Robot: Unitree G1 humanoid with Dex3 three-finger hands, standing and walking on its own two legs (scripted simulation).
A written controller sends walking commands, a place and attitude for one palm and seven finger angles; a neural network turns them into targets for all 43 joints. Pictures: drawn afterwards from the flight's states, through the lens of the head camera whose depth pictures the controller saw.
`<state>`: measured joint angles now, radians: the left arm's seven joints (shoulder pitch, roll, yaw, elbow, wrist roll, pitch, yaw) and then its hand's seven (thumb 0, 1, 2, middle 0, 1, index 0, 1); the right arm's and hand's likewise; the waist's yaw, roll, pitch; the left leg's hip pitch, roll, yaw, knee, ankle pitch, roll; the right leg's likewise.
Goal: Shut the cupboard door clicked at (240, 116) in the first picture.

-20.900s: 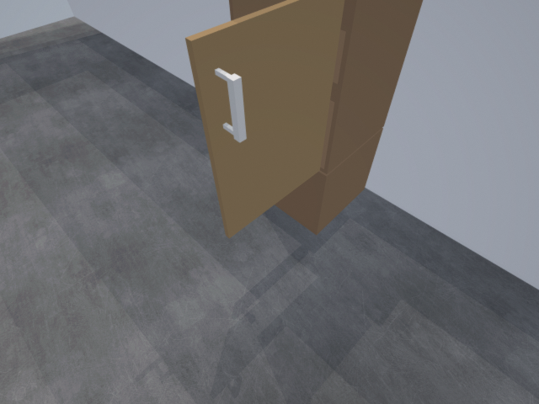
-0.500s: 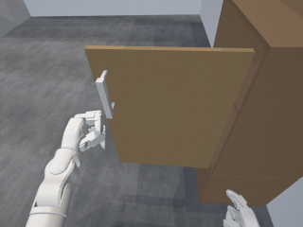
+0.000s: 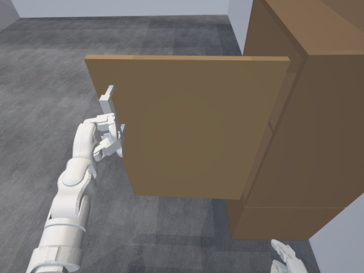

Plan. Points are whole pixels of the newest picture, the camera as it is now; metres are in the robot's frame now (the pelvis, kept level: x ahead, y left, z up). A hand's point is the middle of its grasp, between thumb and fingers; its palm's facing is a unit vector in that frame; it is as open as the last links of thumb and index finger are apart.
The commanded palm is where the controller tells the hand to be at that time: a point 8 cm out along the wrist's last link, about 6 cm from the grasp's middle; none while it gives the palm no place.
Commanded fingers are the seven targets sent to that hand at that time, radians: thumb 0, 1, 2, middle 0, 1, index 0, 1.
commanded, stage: bring the fist close to the handle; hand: left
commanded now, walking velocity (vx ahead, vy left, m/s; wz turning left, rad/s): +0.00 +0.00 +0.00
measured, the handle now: (115, 115) +0.44 +0.19 +0.12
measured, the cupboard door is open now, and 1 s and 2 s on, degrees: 88 76 65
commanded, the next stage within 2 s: push the door shut along its arc in 0.16 s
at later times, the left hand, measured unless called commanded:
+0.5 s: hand (121, 136) +0.37 +0.15 +0.13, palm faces -0.05 -1.00 -0.04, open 3.1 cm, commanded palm +0.35 +0.20 +0.13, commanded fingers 0.00 0.90 0.90 -1.30 -1.50 -1.30 -1.50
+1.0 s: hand (131, 114) +0.44 +0.15 +0.13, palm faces -0.17 -0.98 -0.01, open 3.1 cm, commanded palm +0.43 +0.19 +0.13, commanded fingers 0.00 0.90 0.90 -1.30 -1.50 -1.30 -1.50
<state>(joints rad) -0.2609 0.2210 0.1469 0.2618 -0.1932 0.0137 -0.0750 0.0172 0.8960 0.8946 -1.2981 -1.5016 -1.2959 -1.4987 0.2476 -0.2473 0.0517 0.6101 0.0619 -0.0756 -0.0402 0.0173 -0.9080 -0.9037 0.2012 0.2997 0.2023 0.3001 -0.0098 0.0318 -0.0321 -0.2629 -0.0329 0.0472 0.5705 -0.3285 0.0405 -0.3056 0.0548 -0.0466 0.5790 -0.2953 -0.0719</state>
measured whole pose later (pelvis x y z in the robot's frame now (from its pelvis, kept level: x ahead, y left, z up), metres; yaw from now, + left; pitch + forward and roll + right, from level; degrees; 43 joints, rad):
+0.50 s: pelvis -0.01 +0.01 +0.00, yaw +1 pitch +1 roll +0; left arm -0.42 0.24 0.09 0.42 -0.20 0.02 -0.12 0.02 0.90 0.89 -1.30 -1.50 -1.30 -1.50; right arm 0.21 -0.25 0.07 0.61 0.07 -0.07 -0.06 0.02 -0.91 -0.90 0.20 0.30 0.20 0.30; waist -0.02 0.04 -0.02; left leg -0.28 -0.05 0.03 0.58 -0.32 0.06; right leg -0.31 0.04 -0.07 0.58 -0.28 -0.06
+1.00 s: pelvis +0.00 +0.02 -0.01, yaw +1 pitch +6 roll +0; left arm -0.78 0.30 0.15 0.93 -0.20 -0.17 -0.26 0.02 0.90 0.89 -1.30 -1.50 -1.31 -1.50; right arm 0.32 -0.28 0.04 0.68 0.06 -0.08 -0.04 0.01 -0.91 -0.90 0.20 0.30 0.20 0.30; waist -0.08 0.02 -0.03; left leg -0.40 -0.06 0.04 0.62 -0.33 0.07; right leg -0.44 0.02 -0.06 0.62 -0.30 -0.04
